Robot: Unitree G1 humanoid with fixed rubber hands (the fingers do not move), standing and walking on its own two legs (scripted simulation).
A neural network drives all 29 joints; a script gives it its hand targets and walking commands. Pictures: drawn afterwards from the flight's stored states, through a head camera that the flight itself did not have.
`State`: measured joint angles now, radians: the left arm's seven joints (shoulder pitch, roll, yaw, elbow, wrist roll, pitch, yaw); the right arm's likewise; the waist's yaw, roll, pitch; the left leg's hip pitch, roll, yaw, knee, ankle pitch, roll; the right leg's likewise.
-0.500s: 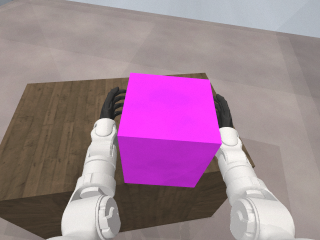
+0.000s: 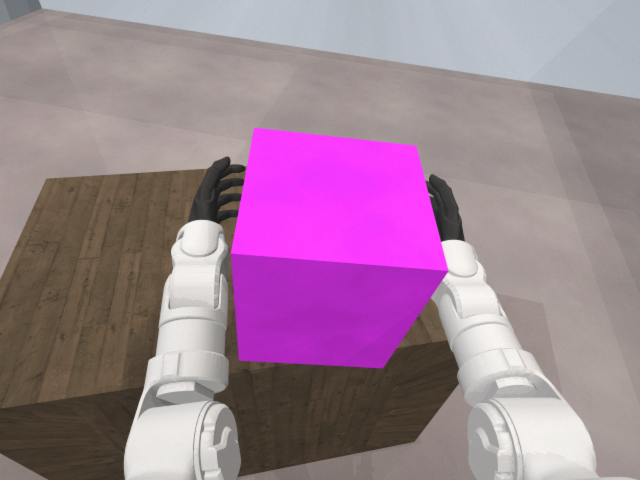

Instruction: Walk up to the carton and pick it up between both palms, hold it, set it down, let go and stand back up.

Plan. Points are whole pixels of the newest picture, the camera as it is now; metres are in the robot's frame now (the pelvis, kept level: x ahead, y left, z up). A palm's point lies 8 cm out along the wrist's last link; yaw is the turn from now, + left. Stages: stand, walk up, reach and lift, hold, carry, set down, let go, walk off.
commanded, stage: reach and lift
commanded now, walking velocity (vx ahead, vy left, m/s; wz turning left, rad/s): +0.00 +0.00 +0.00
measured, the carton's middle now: (323, 257) +0.38 +0.02 +0.08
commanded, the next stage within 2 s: hold in 1.58 s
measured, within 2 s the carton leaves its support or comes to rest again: neither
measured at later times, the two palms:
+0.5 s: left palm (204, 203) +0.36 +0.16 +0.18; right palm (463, 220) +0.37 -0.14 +0.17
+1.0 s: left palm (202, 191) +0.36 +0.16 +0.20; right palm (470, 208) +0.37 -0.14 +0.19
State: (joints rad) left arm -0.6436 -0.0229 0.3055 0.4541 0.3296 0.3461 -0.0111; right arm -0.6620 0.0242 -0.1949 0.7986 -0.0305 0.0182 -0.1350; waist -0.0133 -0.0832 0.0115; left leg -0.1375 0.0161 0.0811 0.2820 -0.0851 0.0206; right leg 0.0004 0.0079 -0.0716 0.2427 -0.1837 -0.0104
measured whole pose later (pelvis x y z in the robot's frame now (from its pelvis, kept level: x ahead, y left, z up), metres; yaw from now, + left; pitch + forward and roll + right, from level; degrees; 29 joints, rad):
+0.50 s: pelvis -0.01 +0.00 +0.00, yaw +1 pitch -7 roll +0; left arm -0.62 -0.02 0.30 0.20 0.36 0.58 -0.04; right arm -0.68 -0.02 -0.05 0.66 0.11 0.18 -0.17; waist -0.07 -0.09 0.03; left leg -0.07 0.01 0.07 0.29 -0.09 0.02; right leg 0.06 0.01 -0.08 0.26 -0.20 -0.01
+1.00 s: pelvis +0.00 +0.00 +0.00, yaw +0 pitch -8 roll +0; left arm -0.65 -0.02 0.30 0.13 0.37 0.68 -0.05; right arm -0.72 -0.04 -0.03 0.63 0.15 0.25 -0.17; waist -0.08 -0.08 0.03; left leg -0.06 0.01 0.07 0.29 -0.09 0.02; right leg 0.08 0.01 -0.08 0.26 -0.20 -0.01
